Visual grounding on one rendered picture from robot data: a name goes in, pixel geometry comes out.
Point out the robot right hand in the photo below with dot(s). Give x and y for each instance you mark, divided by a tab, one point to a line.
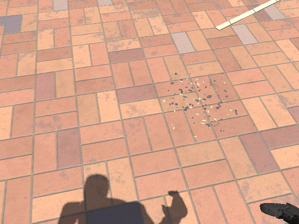
287	212

